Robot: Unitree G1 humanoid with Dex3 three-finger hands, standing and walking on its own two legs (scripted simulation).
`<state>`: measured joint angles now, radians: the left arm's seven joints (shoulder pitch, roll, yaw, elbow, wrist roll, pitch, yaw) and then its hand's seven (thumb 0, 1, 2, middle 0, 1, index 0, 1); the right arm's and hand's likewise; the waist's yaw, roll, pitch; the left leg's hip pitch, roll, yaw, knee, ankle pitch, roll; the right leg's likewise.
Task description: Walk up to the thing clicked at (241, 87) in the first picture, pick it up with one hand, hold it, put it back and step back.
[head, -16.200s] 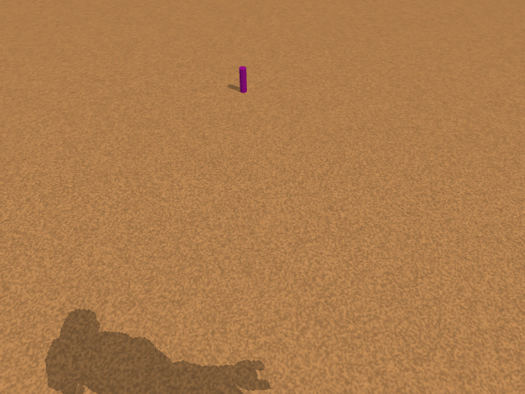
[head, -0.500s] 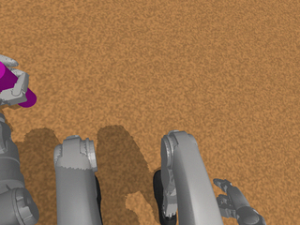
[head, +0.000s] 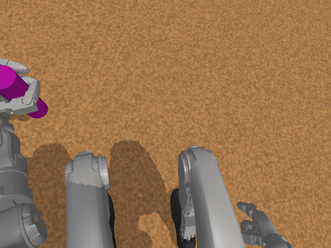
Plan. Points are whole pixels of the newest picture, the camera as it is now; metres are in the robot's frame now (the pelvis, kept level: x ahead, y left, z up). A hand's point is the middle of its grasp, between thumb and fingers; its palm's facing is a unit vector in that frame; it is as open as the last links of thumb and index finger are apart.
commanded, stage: lift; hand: left
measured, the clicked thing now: (22, 96) +0.44 +0.30 -0.05
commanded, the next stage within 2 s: none
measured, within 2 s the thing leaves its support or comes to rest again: neither
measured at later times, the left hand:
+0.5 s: hand (2, 80) +0.43 +0.27 +0.06, palm faces +0.26 -0.97 -0.04, open 6.2 cm
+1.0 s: hand out of the picture +0.39 +0.25 +0.24, palm faces +0.27 -0.96 -0.04, open 6.2 cm
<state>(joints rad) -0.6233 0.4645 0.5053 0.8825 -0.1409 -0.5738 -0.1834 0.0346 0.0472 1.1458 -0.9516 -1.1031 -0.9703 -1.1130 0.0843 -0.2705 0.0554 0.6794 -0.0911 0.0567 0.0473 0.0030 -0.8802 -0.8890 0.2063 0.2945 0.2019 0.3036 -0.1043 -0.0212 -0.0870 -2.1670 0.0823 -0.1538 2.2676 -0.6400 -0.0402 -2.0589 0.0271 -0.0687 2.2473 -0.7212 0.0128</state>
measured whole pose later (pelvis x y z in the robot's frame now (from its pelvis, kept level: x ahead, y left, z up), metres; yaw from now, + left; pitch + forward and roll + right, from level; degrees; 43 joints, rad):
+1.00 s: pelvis +0.03 +0.01 +0.20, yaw +5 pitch +26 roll -4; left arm -0.21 0.26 0.26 0.29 -0.19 -0.28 -0.04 0.03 0.05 1.14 -0.95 -1.10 -0.97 -1.11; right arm 0.13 -0.23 -0.01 0.60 0.03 0.00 -0.04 0.01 -0.90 -0.89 0.21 0.29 0.20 0.30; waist -0.04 0.03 -0.18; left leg -1.49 0.08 -0.06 1.62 -0.59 -0.03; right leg -1.39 0.00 -0.05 1.60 -0.65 0.01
